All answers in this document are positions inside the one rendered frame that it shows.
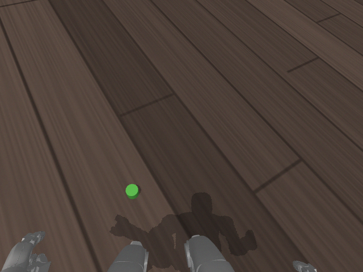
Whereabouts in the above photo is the left robot hand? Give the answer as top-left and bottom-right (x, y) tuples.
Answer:
(2, 231), (51, 272)

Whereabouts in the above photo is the right robot hand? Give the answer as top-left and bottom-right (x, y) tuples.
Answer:
(293, 261), (317, 272)

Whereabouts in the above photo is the tin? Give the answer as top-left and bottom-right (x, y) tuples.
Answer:
(125, 184), (139, 199)

